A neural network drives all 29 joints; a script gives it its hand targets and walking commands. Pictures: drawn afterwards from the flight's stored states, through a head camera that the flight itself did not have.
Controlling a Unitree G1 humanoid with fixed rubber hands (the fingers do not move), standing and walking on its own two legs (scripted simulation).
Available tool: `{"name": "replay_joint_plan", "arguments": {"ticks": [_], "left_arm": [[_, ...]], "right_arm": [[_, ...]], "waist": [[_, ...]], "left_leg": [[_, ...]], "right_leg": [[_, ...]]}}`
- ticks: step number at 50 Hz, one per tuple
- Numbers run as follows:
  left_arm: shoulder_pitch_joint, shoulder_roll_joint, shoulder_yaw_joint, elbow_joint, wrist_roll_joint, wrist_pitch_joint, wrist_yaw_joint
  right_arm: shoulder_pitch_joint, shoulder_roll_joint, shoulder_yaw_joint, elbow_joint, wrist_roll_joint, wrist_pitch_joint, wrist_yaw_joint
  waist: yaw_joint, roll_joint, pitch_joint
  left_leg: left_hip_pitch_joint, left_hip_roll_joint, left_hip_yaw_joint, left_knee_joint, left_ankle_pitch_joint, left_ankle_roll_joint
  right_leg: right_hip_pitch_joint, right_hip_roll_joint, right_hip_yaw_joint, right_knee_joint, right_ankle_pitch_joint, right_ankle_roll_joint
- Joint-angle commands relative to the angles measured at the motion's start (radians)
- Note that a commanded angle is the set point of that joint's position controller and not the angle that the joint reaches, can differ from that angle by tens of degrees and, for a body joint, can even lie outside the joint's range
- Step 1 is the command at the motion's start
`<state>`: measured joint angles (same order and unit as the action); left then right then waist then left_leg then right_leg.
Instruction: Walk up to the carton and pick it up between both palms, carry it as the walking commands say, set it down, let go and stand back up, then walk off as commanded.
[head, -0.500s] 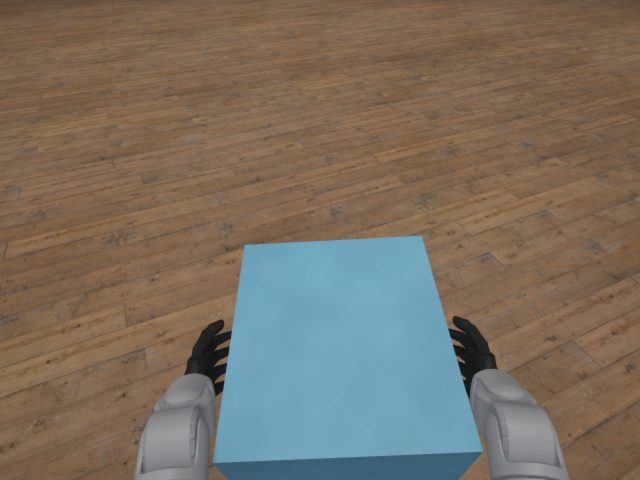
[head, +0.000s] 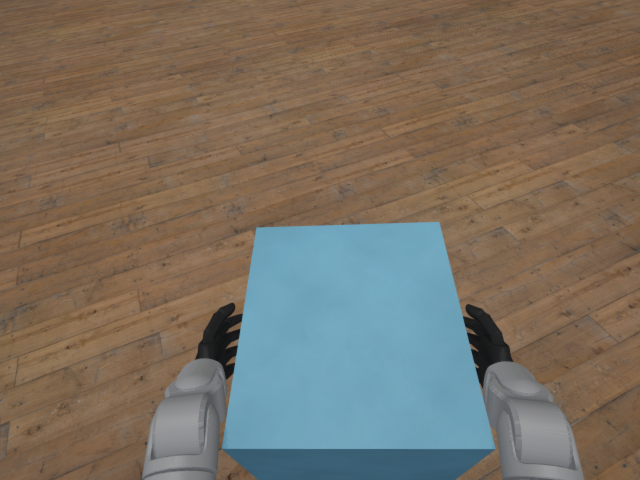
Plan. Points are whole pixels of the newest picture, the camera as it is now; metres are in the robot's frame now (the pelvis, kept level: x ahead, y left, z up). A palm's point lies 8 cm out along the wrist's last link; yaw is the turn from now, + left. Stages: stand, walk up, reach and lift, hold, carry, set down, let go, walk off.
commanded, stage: hold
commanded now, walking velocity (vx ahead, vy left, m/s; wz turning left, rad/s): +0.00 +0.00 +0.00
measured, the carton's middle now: (350, 364) +0.30 -0.04 -0.04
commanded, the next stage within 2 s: set down in 0.02 s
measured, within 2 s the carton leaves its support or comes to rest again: neither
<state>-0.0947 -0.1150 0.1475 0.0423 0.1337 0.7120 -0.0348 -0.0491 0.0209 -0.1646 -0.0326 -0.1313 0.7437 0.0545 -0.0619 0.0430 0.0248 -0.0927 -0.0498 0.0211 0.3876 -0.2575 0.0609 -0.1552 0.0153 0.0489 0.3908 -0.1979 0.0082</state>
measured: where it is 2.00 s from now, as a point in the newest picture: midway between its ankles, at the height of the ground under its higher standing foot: outside the picture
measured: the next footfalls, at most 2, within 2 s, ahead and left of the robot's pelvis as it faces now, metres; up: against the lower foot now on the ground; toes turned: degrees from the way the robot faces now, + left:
none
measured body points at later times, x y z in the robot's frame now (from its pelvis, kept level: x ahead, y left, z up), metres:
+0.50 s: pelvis -0.02 -0.03 +0.00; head +0.01 -0.04 +0.45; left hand +0.30 +0.14 -0.02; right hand +0.28 -0.21 -0.02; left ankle -0.03 +0.08 -0.74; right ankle +0.01 -0.13 -0.74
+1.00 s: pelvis -0.05 -0.02 -0.04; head +0.10 -0.03 +0.38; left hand +0.33 +0.14 -0.10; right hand +0.31 -0.20 -0.11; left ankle -0.03 +0.08 -0.74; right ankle +0.01 -0.13 -0.74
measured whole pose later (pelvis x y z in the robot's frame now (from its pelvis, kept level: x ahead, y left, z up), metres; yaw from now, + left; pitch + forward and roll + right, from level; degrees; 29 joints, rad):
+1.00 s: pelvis -0.05 -0.02 -0.04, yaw +1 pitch +20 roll +0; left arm -0.53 -0.07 0.38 0.58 0.25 0.32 -0.10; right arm -0.45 0.07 -0.41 0.46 -0.25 0.35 0.06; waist -0.02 0.03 -0.04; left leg -0.81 -0.08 -0.04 0.77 -0.32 0.03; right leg -0.86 0.04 0.05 0.75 -0.24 0.00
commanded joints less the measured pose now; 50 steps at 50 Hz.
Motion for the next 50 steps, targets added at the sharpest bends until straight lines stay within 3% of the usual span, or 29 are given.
{"name": "replay_joint_plan", "arguments": {"ticks": [1,2,3,5,7,9,10,15,17,19,20,21,23,25,26,27,29,30,31,34,35,37,41,43,46,47,48,49,50], "left_arm": [[-0.344,-0.663,-0.528,-0.065,-0.129,-0.010,-0.126],[-0.312,-0.673,-0.590,-0.098,-0.198,-0.016,-0.123],[-0.339,-0.650,-0.552,-0.055,-0.160,-0.009,-0.114],[-0.380,-0.655,-0.532,-0.017,-0.167,-0.012,-0.127],[-0.409,-0.641,-0.545,-0.070,-0.178,-0.022,-0.135],[-0.423,-0.676,-0.532,-0.016,-0.158,-0.027,-0.147],[-0.461,-0.657,-0.523,-0.018,-0.151,-0.043,-0.155],[-0.531,-0.678,-0.425,0.108,-0.110,-0.102,-0.191],[-0.557,-0.698,-0.393,0.192,-0.090,-0.126,-0.207],[-0.600,-0.711,-0.390,0.227,-0.077,-0.168,-0.226],[-0.587,-0.693,-0.314,0.299,-0.045,-0.178,-0.236],[-0.622,-0.708,-0.316,0.319,-0.041,-0.199,-0.247],[-0.678,-0.714,-0.294,0.375,-0.037,-0.237,-0.262],[-0.711,-0.740,-0.299,0.400,-0.032,-0.277,-0.279],[-0.698,-0.741,-0.276,0.442,-0.013,-0.287,-0.283],[-0.686,-0.754,-0.294,0.447,-0.025,-0.300,-0.288],[-0.760,-0.758,-0.307,0.450,-0.021,-0.322,-0.299],[-0.730,-0.743,-0.275,0.481,-0.009,-0.328,-0.296],[-0.760,-0.765,-0.283,0.487,-0.005,-0.335,-0.296],[-0.818,-0.798,-0.277,0.523,-0.004,-0.361,-0.306],[-0.823,-0.794,-0.283,0.509,-0.012,-0.367,-0.300],[-0.861,-0.793,-0.284,0.513,-0.010,-0.375,-0.296],[-0.856,-0.814,-0.266,0.552,-0.003,-0.389,-0.286],[-0.853,-0.797,-0.239,0.572,0.004,-0.395,-0.283],[-0.891,-0.801,-0.274,0.547,-0.011,-0.408,-0.279],[-0.861,-0.809,-0.266,0.554,-0.010,-0.413,-0.276],[-0.848,-0.804,-0.256,0.558,-0.010,-0.422,-0.275],[-0.880,-0.771,-0.273,0.532,-0.009,-0.428,-0.273],[-0.893,-0.788,-0.277,0.534,-0.023,-0.434,-0.272]], "right_arm": [[-0.451,0.704,0.571,-0.120,0.152,-0.027,0.146],[-0.425,0.695,0.630,-0.173,0.200,-0.023,0.145],[-0.452,0.644,0.567,-0.132,0.189,-0.030,0.146],[-0.454,0.658,0.538,-0.062,0.156,-0.029,0.145],[-0.417,0.684,0.514,-0.033,0.146,-0.039,0.148],[-0.426,0.703,0.486,0.005,0.134,-0.055,0.147],[-0.435,0.694,0.470,0.010,0.111,-0.066,0.145],[-0.560,0.742,0.429,0.087,0.088,-0.104,0.144],[-0.583,0.780,0.394,0.156,0.054,-0.125,0.145],[-0.624,0.825,0.412,0.170,0.055,-0.163,0.145],[-0.651,0.842,0.377,0.216,0.034,-0.167,0.139],[-0.660,0.872,0.370,0.250,0.037,-0.183,0.145],[-0.712,0.916,0.345,0.319,0.029,-0.216,0.146],[-0.735,0.952,0.346,0.336,0.024,-0.256,0.146],[-0.790,0.953,0.360,0.323,0.036,-0.272,0.148],[-0.767,0.976,0.369,0.337,0.042,-0.283,0.147],[-0.758,0.957,0.325,0.385,0.018,-0.311,0.146],[-0.791,0.968,0.339,0.389,0.035,-0.317,0.150],[-0.789,0.953,0.323,0.395,0.021,-0.328,0.155],[-0.875,0.961,0.303,0.384,0.016,-0.363,0.158],[-0.883,0.948,0.312,0.392,0.025,-0.372,0.164],[-0.861,0.924,0.287,0.427,-0.008,-0.375,0.169],[-0.927,0.904,0.283,0.426,0.006,-0.402,0.189],[-0.970,0.906,0.293,0.434,0.011,-0.408,0.194],[-0.909,0.901,0.247,0.486,-0.007,-0.417,0.201],[-0.922,0.896,0.264,0.459,0.001,-0.433,0.204],[-0.953,0.912,0.295,0.437,0.016,-0.445,0.203],[-0.944,0.898,0.271,0.453,0.009,-0.446,0.204],[-0.971,0.913,0.291,0.451,0.026,-0.451,0.205]], "waist": [[0.042,-0.062,-0.202],[0.067,-0.128,-0.295],[0.048,-0.069,-0.272],[0.044,-0.088,-0.205],[0.034,-0.035,-0.226],[0.016,0.022,-0.210],[0.007,0.000,-0.227],[0.038,-0.022,-0.237],[0.016,-0.087,-0.210],[0.034,-0.075,-0.249],[0.054,-0.101,-0.240],[0.054,-0.077,-0.259],[0.041,-0.108,-0.263],[0.031,-0.096,-0.337],[0.057,-0.070,-0.344],[0.057,-0.094,-0.369],[0.011,-0.047,-0.384],[0.050,-0.050,-0.378],[0.034,-0.019,-0.391],[0.011,-0.031,-0.432],[0.027,-0.004,-0.453],[0.001,-0.007,-0.452],[0.021,-0.017,-0.522],[0.050,-0.028,-0.568],[0.002,-0.039,-0.616],[0.018,-0.016,-0.634],[0.045,-0.043,-0.684],[0.032,-0.027,-0.687],[0.052,-0.050,-0.726]], "left_leg": [[0.050,0.021,-0.164,-0.073,0.352,-0.014],[0.161,0.031,-0.189,-0.114,0.511,-0.043],[0.162,0.027,-0.184,-0.122,0.446,-0.054],[0.126,0.020,-0.175,-0.147,0.423,-0.052],[0.165,0.018,-0.165,-0.147,0.441,-0.061],[0.130,0.006,-0.154,-0.137,0.441,-0.060],[0.113,0.003,-0.145,-0.135,0.393,-0.057],[0.017,-0.011,-0.127,-0.102,0.261,-0.034],[-0.028,-0.006,-0.134,-0.074,0.251,-0.024],[-0.083,-0.012,-0.131,-0.050,0.246,-0.017],[-0.136,-0.014,-0.122,-0.033,0.197,-0.007],[-0.147,-0.016,-0.115,-0.020,0.183,-0.004],[-0.206,-0.009,-0.117,0.018,0.149,0.009],[-0.235,-0.012,-0.124,0.048,0.170,0.006],[-0.271,-0.021,-0.115,0.065,0.157,0.007],[-0.267,-0.020,-0.122,0.073,0.169,0.008],[-0.306,-0.021,-0.124,0.089,0.131,-0.001],[-0.308,-0.023,-0.123,0.089,0.129,0.004],[-0.318,-0.022,-0.126,0.102,0.129,-0.001],[-0.362,-0.021,-0.142,0.130,0.083,0.004],[-0.356,-0.019,-0.139,0.135,0.089,-0.004],[-0.413,-0.021,-0.135,0.154,0.068,-0.010],[-0.442,-0.026,-0.140,0.199,0.111,-0.019],[-0.491,-0.029,-0.134,0.233,0.102,-0.018],[-0.473,-0.027,-0.136,0.268,0.173,-0.031],[-0.522,-0.034,-0.136,0.285,0.236,-0.036],[-0.534,-0.035,-0.137,0.301,0.255,-0.031],[-0.561,-0.033,-0.135,0.318,0.243,-0.036],[-0.557,-0.035,-0.133,0.327,0.237,-0.034]], "right_leg": [[0.123,0.059,0.081,-0.033,0.182,-0.053],[0.187,0.069,0.025,-0.072,0.407,-0.033],[0.177,0.053,0.035,-0.088,0.363,-0.041],[0.186,0.055,0.038,-0.117,0.363,-0.038],[0.176,0.053,0.038,-0.125,0.381,-0.042],[0.191,0.043,0.055,-0.126,0.411,-0.050],[0.197,0.044,0.054,-0.126,0.397,-0.045],[0.218,0.029,0.058,-0.085,0.313,-0.033],[0.173,0.035,0.054,-0.062,0.312,-0.020],[0.190,0.031,0.051,-0.036,0.332,-0.017],[0.199,0.023,0.057,-0.023,0.293,-0.011],[0.182,0.028,0.052,-0.009,0.280,-0.008],[0.142,0.026,0.052,0.023,0.230,-0.005],[0.147,0.019,0.057,0.057,0.300,-0.002],[0.120,0.016,0.056,0.076,0.282,0.001],[0.130,0.018,0.059,0.083,0.303,0.005],[0.083,0.021,0.055,0.101,0.263,-0.007],[0.049,0.023,0.048,0.111,0.234,-0.003],[0.009,0.024,0.049,0.129,0.227,-0.008],[-0.061,0.032,0.041,0.167,0.160,-0.010],[-0.080,0.033,0.035,0.182,0.149,-0.018],[-0.114,0.038,0.030,0.203,0.136,-0.020],[-0.218,0.063,0.009,0.266,0.130,-0.021],[-0.217,0.062,0.016,0.301,0.128,-0.020],[-0.335,0.077,0.004,0.327,0.171,-0.019],[-0.308,0.076,0.015,0.344,0.241,-0.023],[-0.303,0.074,0.015,0.366,0.265,-0.019],[-0.326,0.069,0.014,0.381,0.267,-0.017],[-0.339,0.078,0.015,0.396,0.252,-0.013]]}}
